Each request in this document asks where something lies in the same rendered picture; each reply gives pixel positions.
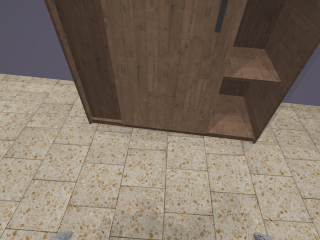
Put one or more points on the wardrobe door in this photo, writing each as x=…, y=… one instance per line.
x=84, y=28
x=168, y=62

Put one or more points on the handle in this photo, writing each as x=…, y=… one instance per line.
x=220, y=17

